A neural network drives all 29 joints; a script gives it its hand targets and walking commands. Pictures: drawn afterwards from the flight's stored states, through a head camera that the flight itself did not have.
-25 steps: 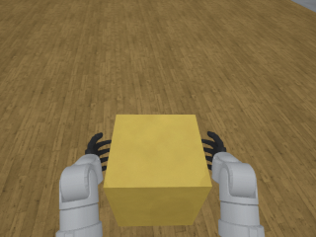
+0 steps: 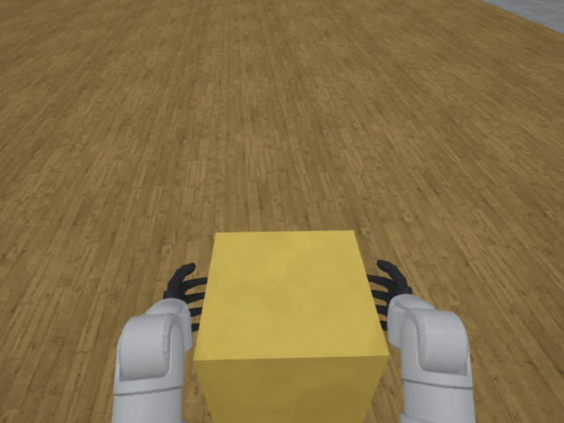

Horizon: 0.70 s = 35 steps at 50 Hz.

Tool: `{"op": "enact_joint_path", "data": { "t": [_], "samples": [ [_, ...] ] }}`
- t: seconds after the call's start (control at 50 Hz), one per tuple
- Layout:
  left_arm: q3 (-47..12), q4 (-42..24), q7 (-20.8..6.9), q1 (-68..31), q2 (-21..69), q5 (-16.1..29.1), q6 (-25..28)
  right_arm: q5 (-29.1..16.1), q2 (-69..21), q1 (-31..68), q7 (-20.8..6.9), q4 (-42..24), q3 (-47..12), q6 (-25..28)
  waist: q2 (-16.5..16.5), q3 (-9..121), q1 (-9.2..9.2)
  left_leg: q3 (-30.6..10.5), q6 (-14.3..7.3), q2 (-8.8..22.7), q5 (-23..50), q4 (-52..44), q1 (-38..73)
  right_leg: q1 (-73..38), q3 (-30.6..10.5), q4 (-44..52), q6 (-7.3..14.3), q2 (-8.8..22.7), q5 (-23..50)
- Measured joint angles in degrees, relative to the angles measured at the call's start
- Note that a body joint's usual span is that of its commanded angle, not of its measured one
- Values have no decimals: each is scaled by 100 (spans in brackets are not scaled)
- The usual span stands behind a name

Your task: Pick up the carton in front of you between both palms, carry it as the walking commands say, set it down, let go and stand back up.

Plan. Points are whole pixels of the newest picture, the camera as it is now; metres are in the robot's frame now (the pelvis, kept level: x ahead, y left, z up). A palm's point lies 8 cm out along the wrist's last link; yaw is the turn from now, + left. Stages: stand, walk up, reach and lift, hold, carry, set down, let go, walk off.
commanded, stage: carry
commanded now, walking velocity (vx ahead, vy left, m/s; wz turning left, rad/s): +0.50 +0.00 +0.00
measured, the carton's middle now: (286, 335) +0.27 +0.00 -0.01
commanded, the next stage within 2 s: none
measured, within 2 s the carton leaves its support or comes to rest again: neither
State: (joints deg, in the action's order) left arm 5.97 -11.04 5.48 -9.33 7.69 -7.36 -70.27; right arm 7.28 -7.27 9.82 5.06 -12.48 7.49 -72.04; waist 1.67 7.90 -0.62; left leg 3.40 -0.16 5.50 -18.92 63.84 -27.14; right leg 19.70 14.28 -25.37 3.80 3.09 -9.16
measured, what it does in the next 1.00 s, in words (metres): walks ahead: left foot, then right foot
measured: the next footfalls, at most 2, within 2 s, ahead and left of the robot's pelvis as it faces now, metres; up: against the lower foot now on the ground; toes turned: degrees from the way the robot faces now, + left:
left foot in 0.32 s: +0.39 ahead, +0.14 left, +0.00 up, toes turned +11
right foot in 0.80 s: +0.70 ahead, -0.10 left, +0.00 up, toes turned -12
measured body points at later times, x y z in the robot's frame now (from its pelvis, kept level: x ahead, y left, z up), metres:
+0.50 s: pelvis +0.31 +0.05 +0.00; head +0.31 +0.07 +0.45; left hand +0.59 +0.19 +0.06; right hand +0.57 -0.11 +0.07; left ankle +0.35 +0.13 -0.74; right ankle +0.25 -0.07 -0.66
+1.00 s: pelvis +0.63 -0.01 +0.01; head +0.65 -0.03 +0.46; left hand +0.90 +0.14 +0.06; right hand +0.91 -0.16 +0.05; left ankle +0.60 +0.11 -0.67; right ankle +0.65 -0.09 -0.74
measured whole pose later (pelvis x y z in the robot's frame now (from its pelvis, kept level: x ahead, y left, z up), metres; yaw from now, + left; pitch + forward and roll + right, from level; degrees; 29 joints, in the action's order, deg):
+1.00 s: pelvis +0.63 -0.01 +0.01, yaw +0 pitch +4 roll +1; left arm 5.6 -16.4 5.6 -8.7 7.6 -6.4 -68.5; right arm 7.2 -7.6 8.7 5.1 -18.1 6.2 -70.1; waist 1.1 1.6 -0.8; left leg 5.4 0.8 3.9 -21.1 55.5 -28.6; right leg 16.7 14.0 -21.6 3.9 2.7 -9.2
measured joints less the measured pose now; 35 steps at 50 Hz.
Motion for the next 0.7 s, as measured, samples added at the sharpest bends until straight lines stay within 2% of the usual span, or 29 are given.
{"op": "enact_joint_path", "data": {
  "t": [0.12, 0.22, 0.28, 0.32, 0.34, 0.36, 0.38, 0.42, 0.46, 0.5, 0.58, 0.64, 0.7],
  "samples": [
    [-28, -498, 3, 213, -22, 123, 115, 5, -20, -225, 5, -470, -214, 148, -56, -167, -81, 146, 143, 216, 900, -1750, -878, -887, -48, 801, -95, -101, -128],
    [-105, -869, 13, 160, -18, 150, 77, -38, -18, -256, 6, -917, -206, 121, -53, -101, -45, 331, 78, 123, 1620, -3090, -761, -1614, -80, 1080, -324, -101, -528],
    [-124, -889, 14, 83, -9, 121, -5, -61, -18, -237, 5, -968, -155, 70, -96, 39, -32, 575, -3, 18, 1677, -3597, -371, -2000, -133, 932, -520, -42, -992],
    [-88, -849, 14, 8, -3, 84, -68, -67, -26, -147, -5, -873, -112, 40, -167, 108, -14, 804, -117, -93, 1604, -3884, 42, -2097, -219, 374, -666, 98, -1527],
    [-29, -773, 11, -42, -22, 72, -66, -57, -35, -89, -16, -708, -125, 108, -324, 129, 39, 901, -255, -185, 1621, -3662, 36, -1924, -282, -242, -678, 301, -1803],
    [36, -679, 10, -73, -48, 68, -61, -41, -45, -13, -21, -506, -140, 172, -409, 124, 86, 960, -355, -227, 1413, -3414, 15, -1572, -497, -1117, -666, 370, -1830],
    [89, -591, 9, -84, -69, 66, -67, -27, -54, 51, -22, -324, -153, 204, -415, 94, 107, 997, -412, -222, 1195, -3309, 60, -1127, -745, -2049, -625, 309, -1837],
    [151, -455, 10, -65, -47, 43, -92, -17, -58, 64, -23, -120, -152, 205, -353, 3, 119, 1044, -423, -201, 974, -3451, 299, -258, -978, -3434, -494, 157, -1688],
    [144, -402, 9, -13, 19, -2, -96, -43, -45, -42, -24, -112, -132, 196, -318, -91, 127, 1063, -368, -225, 957, -3766, 606, 428, -994, -3874, -404, 142, -1294],
    [44, -428, 8, 45, -3, -4, -75, -66, -33, -145, -23, -200, -134, 212, -303, -185, 149, 1055, -361, -269, 930, -4082, 925, 929, -970, -3683, -380, 206, -911],
    [-77, -722, 17, 134, -18, 28, -5, -122, -20, -263, -19, -540, -169, 271, -281, -300, 179, 1016, -304, -354, 828, -4634, 1554, 1514, -913, -2569, -479, 371, -283],
    [-91, -1031, 23, 146, -18, 58, 5, -156, -21, -253, -13, -814, -208, 291, -286, -318, 164, 990, -211, -387, 644, -4896, 2017, 1634, -838, -1608, -504, 407, 171],
    [-68, -1222, 23, 152, -18, 81, -16, -152, -25, -211, -12, -958, -250, 266, -278, -241, 128, 978, -61, -376, 324, -5002, 2485, 1523, -673, -847, -430, 331, 561]
  ]
}}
